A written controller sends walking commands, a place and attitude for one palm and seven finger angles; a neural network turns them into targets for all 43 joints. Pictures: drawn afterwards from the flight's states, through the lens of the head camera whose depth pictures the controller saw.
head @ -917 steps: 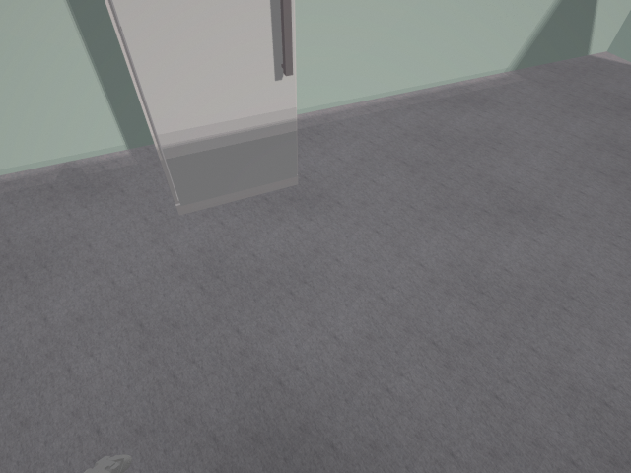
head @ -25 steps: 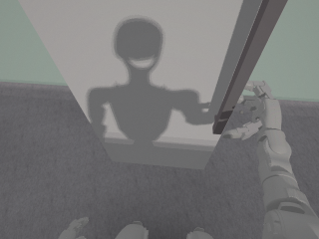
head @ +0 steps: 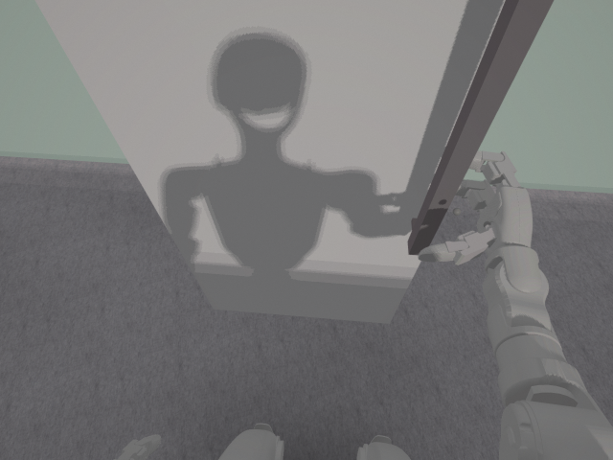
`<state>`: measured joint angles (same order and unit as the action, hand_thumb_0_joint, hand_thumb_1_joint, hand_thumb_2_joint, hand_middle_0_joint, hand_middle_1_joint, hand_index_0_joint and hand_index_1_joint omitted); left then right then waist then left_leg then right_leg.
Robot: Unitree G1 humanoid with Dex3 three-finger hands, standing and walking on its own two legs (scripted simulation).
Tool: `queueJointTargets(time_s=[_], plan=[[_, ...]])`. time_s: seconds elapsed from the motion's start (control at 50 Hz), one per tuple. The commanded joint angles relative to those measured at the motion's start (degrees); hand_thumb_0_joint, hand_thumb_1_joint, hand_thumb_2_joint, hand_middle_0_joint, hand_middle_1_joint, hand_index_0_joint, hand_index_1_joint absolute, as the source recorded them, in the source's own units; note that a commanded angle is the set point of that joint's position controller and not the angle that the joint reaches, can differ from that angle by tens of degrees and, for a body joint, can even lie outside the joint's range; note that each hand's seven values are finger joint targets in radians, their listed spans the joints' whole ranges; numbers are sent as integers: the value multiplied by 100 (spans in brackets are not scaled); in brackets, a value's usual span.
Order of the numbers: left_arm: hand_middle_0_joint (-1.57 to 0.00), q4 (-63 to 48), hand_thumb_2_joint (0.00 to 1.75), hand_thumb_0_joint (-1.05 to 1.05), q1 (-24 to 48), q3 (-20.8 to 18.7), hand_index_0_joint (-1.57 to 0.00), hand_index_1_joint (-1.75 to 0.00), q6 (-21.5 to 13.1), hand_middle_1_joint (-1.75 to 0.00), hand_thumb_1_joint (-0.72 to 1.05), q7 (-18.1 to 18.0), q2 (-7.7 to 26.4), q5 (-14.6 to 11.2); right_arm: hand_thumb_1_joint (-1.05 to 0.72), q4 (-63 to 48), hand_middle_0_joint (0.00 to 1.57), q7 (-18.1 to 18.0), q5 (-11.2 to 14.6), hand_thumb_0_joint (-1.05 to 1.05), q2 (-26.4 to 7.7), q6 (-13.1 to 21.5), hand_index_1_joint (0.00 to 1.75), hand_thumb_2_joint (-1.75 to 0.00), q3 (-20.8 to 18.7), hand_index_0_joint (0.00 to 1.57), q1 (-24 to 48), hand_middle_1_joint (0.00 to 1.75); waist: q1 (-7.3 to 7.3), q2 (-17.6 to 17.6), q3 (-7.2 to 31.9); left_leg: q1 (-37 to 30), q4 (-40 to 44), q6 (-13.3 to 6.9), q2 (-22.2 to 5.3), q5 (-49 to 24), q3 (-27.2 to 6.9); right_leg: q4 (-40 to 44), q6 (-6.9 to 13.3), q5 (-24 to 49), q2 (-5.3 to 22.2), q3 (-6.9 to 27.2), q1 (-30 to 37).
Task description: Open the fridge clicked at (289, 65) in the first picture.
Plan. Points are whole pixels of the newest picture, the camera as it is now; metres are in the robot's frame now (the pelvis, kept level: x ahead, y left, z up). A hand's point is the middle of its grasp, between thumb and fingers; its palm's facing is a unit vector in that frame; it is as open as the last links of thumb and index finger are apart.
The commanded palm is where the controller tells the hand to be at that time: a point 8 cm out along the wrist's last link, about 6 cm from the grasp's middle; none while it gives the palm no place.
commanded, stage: slide the fingers in behind the handle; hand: right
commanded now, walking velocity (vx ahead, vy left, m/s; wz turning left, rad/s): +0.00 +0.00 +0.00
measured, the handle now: (461, 129) +0.50 -0.13 +0.15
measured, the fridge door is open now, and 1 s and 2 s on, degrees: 0 0 0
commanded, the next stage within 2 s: grip the handle and tug to test in 0.62 s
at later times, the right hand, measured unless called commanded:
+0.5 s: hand (441, 208) +0.44 -0.12 +0.07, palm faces -0.04 +1.00 -0.02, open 14.0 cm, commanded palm +0.41 -0.17 +0.07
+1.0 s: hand (437, 207) +0.44 -0.12 +0.07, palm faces -0.04 +1.00 -0.02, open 12.1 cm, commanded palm +0.42 -0.17 +0.07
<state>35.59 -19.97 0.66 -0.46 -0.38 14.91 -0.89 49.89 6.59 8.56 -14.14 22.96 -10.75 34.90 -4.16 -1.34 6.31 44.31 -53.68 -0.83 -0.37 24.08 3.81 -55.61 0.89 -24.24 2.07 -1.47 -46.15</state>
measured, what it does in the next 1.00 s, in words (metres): stands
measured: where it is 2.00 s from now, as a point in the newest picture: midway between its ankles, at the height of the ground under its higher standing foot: outside the picture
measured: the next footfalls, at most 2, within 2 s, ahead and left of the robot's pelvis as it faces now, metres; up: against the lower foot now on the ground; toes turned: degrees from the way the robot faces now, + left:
none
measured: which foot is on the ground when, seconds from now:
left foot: down 0.00-1.00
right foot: down 0.00-1.00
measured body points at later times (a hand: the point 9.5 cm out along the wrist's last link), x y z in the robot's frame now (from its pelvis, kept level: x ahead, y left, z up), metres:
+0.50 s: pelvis +0.01 +0.01 +0.00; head +0.08 +0.01 +0.45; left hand +0.08 +0.26 -0.12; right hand +0.43 -0.17 +0.08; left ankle +0.02 +0.11 -0.68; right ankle +0.03 -0.11 -0.68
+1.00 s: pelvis +0.01 +0.01 +0.00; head +0.09 +0.01 +0.45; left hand +0.08 +0.26 -0.12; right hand +0.44 -0.17 +0.07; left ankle +0.02 +0.11 -0.68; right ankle +0.03 -0.11 -0.68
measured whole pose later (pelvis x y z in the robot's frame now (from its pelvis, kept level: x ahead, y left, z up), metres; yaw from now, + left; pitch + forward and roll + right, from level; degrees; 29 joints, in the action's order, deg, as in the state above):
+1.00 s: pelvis +0.01 +0.01 +0.00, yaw +1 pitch +15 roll +1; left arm 34.7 -19.4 0.7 0.2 -0.4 14.5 -0.6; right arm 49.2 6.0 7.2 -12.9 23.0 -10.9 33.9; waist -4.7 -1.5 6.5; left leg 44.1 -53.5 -1.3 0.1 24.6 3.1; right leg -54.5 0.3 -24.5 2.4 -2.0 -45.2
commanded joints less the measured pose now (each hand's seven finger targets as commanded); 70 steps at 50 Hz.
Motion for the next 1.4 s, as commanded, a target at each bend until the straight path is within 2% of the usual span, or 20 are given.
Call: queueJointTargets(time_s=[0.0, 0.06, 0.08, 0.12, 0.2, 0.24, 0.38, 0.52, 0.56, 0.64, 0.7, 0.76, 0.84, 0.98, 1.06, 1.12, 1.2, 1.3, 1.34, 1.38], plan=[[-20, -529, 90, 0, -298, -314, -20, -30, -196, -30, 90, -19, 783, 2, 50, -1282, 30, 134, -58, 0, -432, 436, 120, -30, 272, 30, 2600, 120, -245, -153, 2125, -658, 690, -52, 216, -1316, -181, 699, 34, 1100, -188, 270, 1575], [-20, -531, 90, 0, -329, -322, -20, -30, -195, -30, 90, -11, 803, 15, 50, -1259, 30, 70, -53, 0, -596, 438, 120, -30, 81, 30, 2403, 120, -163, -68, 2240, -746, 625, -69, 229, -1473, -157, 688, 22, 1315, -176, 296, 1624], [-20, -545, 90, 0, -290, -311, -20, -30, -194, -30, 90, 1, 776, 9, 50, -1193, 30, 54, -25, 0, -424, 397, 120, -30, 183, 30, 2348, 120, -186, -51, 2144, -727, 664, -46, 231, -1446, -176, 674, 32, 1230, -191, 247, 1542], [-20, -544, 90, 0, -287, -307, -20, -30, -173, -30, 90, -8, 794, 10, 50, -1122, 30, -9, -31, 0, -618, 376, 120, -30, -3, 30, 2361, 120, -164, 93, 1978, -795, 701, -39, 220, -1358, -193, 705, 36, 1073, -196, 232, 1345], [-20, -626, 90, 0, -282, -289, -20, -30, -152, -30, 90, -3, 750, 42, 50, -1326, 30, -169, -92, 0, -827, 422, 120, -30, -252, 30, 2187, 120, -36, -17, 2235, -1089, 633, -39, 212, -1703, -238, 699, 39, 1355, -222, 163, 1376], [-20, -654, 90, 0, -323, -285, -20, -30, -136, -30, 90, -12, 761, 55, 50, -1339, 30, -199, -95, 0, -1086, 447, 120, -30, -469, 30, 2031, 120, 27, 189, 2270, -1373, 612, -41, 214, -1916, -278, 685, 55, 1476, -229, 147, 1212], [-20, -645, 90, 0, -255, -287, -20, -30, -115, -30, 90, -28, 711, 13, 50, -1459, 30, -49, -55, 0, -677, 411, 120, -30, -90, 30, 2082, 120, -137, 41, 2049, -1203, 699, -7, 209, -1934, -290, 703, 50, 1381, -209, 89, 1294], [-20, -585, 90, 0, -290, -317, -20, -30, -147, -30, 90, -25, 727, 11, 50, -1433, 30, -17, -27, 0, -512, 396, 120, -30, 43, 30, 2080, 120, -127, 32, 2093, -1068, 691, -24, 210, -1858, -239, 696, 39, 1431, -204, 148, 1442], [-20, -596, 90, 0, -314, -324, -20, -30, -140, -30, 90, -20, 738, 24, 50, -1469, 30, -72, -57, 0, -650, 408, 120, -30, -91, 30, 1930, 120, -66, 37, 2258, -1164, 643, -25, 201, -1977, -246, 695, 37, 1566, -203, 148, 1465], [-20, -582, 90, 0, -321, -307, -20, -30, -111, -30, 90, -33, 754, 38, 50, -1316, 30, -126, -108, 0, -836, 391, 120, -30, -198, 30, 2091, 120, -128, 313, 2000, -1235, 711, -7, 200, -1854, -290, 693, 74, 1322, -222, 129, 1181], [-20, -575, 90, 0, -275, -299, -20, -30, -111, -30, 90, -44, 730, 23, 50, -1284, 30, -104, -111, 0, -704, 400, 120, -30, -84, 30, 2283, 120, -152, 102, 2033, -1100, 702, -11, 194, -1768, -281, 695, 53, 1261, -219, 134, 1277], [-20, -584, 90, 0, -294, -307, -20, -30, -119, -30, 90, -64, 734, 37, 36, -1378, 32, -121, -72, 0, -844, 462, 122, -36, -247, 32, 2284, 122, -90, 65, 2344, -1250, 649, -16, 195, -1962, -306, 660, 54, 1468, -223, 128, 1379], [-20, -606, 90, 0, -302, -299, -20, -30, -124, -30, 90, -48, 748, 41, 17, -1254, 33, -83, -63, 0, -900, 442, 125, -44, -298, 33, 2028, 125, -75, 154, 2214, -1352, 657, -15, 196, -2026, -317, 657, 66, 1458, -234, 100, 1205], [-20, -596, 90, 0, -305, -306, -20, -30, -92, -30, 90, -51, 746, 22, -15, -1234, 37, -41, -19, 0, -803, 400, 129, -58, -230, 37, 2098, 129, -116, 191, 2109, -1247, 702, -5, 201, -1947, -291, 689, 57, 1392, -217, 109, 1244], [-20, -602, 90, 0, -315, -331, -20, -30, -129, -30, 90, -42, 732, 31, -34, -1548, 39, -50, -46, 0, -726, 497, 132, -66, -144, 39, 2115, 132, -80, -13, 2400, -1219, 628, -26, 206, -2061, -271, 661, 41, 1616, -205, 138, 1509], [-20, -616, 90, 0, -264, -321, -20, -30, -138, -30, 90, -3, 724, 21, -48, -1561, 41, -72, -58, 0, -540, 488, 134, -72, 24, 41, 1964, 134, -84, -84, 2213, -1114, 666, -35, 217, -1978, -240, 694, 30, 1572, -201, 133, 1542], [-20, -611, 90, 0, -278, -318, -20, -30, -125, -30, 90, -23, 756, 35, -67, -1483, 43, -81, -54, 0, -859, 483, 137, -80, -257, 43, 1913, 137, -58, 216, 2132, -1354, 705, -7, 204, -1991, -305, 718, 56, 1402, -219, 93, 1238], [-20, -645, 90, 0, -274, -315, -20, -30, -105, -30, 90, -37, 737, 20, -90, -1547, 45, -23, -21, 0, -866, 461, 140, -90, -298, 45, 1689, 140, 10, 108, 2184, -1412, 666, -30, 213, -2185, -287, 728, 40, 1626, -208, 83, 1340], [-20, -677, 90, 0, -278, -315, -20, -30, -120, -30, 90, -27, 725, 21, -90, -1668, 45, -18, 0, 0, -703, 458, 140, -90, -151, 45, 1752, 140, -23, -32, 2174, -1342, 663, -44, 220, -2187, -268, 719, 39, 1700, -210, 94, 1441], [-20, -631, 90, 0, -276, -318, -20, -30, -103, -30, 90, -28, 740, 23, -90, -1547, 45, -58, -13, 0, -773, 432, 140, -90, -219, 45, 1775, 140, -57, 138, 2124, -1273, 661, -19, 217, -2136, -262, 710, 39, 1629, -192, 107, 1379]])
